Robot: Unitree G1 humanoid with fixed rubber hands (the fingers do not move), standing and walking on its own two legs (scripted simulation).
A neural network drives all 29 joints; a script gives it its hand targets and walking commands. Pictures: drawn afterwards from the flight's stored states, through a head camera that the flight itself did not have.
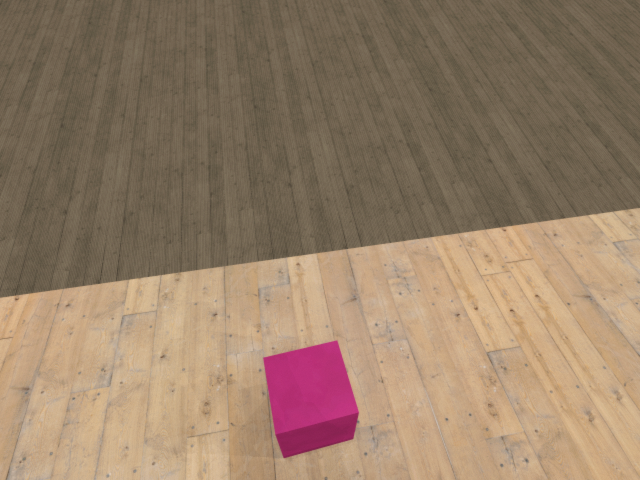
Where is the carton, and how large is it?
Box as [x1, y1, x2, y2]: [263, 340, 358, 457]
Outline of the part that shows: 336,340 263,358 275,434 283,457 351,439 353,437 358,411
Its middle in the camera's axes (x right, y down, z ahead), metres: -0.03 +0.45 +1.10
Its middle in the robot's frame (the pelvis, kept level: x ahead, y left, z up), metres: +0.43 +0.05 -0.65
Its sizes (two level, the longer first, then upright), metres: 0.210 0.200 0.250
